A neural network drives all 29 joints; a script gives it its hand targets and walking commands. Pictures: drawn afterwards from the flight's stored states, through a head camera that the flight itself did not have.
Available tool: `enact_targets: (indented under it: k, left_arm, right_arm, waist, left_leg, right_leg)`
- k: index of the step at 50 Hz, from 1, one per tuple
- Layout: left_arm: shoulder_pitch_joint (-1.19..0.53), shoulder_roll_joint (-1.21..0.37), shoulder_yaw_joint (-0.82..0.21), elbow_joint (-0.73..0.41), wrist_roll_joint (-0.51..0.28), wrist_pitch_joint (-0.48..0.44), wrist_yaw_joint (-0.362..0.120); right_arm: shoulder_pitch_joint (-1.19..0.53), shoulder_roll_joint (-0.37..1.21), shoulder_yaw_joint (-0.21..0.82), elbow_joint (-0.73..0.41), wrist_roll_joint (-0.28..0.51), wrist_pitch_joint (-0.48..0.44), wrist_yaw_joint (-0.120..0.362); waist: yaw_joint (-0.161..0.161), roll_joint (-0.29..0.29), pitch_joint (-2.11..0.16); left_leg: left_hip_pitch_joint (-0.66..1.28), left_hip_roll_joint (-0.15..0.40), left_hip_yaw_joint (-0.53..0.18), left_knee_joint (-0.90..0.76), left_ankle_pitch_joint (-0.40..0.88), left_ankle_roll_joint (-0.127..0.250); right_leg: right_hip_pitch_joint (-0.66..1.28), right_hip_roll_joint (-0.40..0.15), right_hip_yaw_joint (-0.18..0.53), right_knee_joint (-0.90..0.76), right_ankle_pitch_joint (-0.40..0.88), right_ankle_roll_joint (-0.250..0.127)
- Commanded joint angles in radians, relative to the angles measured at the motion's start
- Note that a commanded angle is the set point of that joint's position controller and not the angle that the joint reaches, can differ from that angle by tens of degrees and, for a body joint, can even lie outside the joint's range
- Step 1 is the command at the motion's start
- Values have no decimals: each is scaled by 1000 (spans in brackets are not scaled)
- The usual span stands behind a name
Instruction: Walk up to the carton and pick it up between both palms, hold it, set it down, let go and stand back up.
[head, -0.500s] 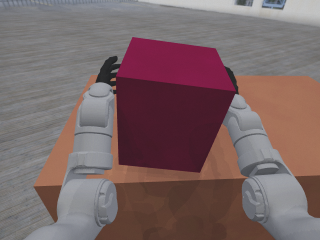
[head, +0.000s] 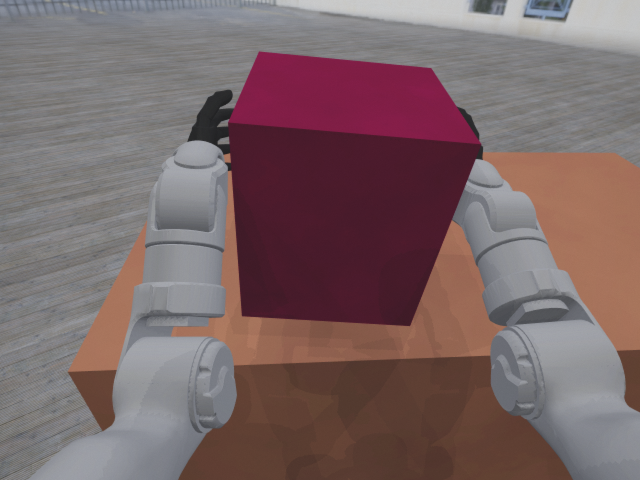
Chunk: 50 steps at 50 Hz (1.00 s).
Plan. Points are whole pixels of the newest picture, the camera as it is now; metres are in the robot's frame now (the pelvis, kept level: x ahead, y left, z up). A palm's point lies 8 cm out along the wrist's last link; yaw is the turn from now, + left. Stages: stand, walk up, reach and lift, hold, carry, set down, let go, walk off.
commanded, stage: reach and lift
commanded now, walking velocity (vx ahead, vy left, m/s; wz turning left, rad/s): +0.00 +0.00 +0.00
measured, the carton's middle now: (336, 192) +0.38 -0.01 +0.24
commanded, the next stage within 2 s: hold in 0.46 s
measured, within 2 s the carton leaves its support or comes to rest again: neither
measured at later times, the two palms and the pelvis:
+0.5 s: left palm (203, 142) +0.37 +0.13 +0.31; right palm (468, 155) +0.38 -0.17 +0.29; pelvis +0.00 +0.00 +0.00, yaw +0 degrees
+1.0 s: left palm (197, 131) +0.36 +0.14 +0.32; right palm (471, 145) +0.37 -0.16 +0.30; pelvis +0.00 +0.00 +0.00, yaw +0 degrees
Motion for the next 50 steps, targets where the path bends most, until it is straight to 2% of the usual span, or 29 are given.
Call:
enact_targets:
  k: [1, 22, 36, 50]
  left_arm:
    - [-743, -631, -303, -89, -143, -34, -65]
    - [-801, -621, -291, -81, -163, -6, -64]
    - [-828, -606, -270, -45, -161, 16, -82]
    - [-836, -600, -271, -65, -175, 39, -98]
  right_arm:
    - [-1140, 568, 355, -270, 251, -41, 155]
    - [-1186, 565, 360, -272, 290, 13, 150]
    - [-1204, 556, 341, -256, 294, 42, 146]
    - [-1224, 568, 366, -316, 322, 78, 124]
  waist:
    - [33, 67, -439]
    - [40, 76, -464]
    - [29, 85, -453]
    - [24, 81, -469]
  left_leg:
    - [178, 40, -31, -87, 382, -65]
    - [142, 47, -38, -85, 379, -68]
    - [92, 51, -39, -99, 335, -65]
    - [78, 34, -25, -87, 373, -65]
  right_leg:
    - [15, 86, -28, -54, 104, 3]
    - [32, 88, -12, -42, 113, 2]
    - [62, 89, -5, -33, 115, 2]
    - [97, 92, 6, -30, 152, -2]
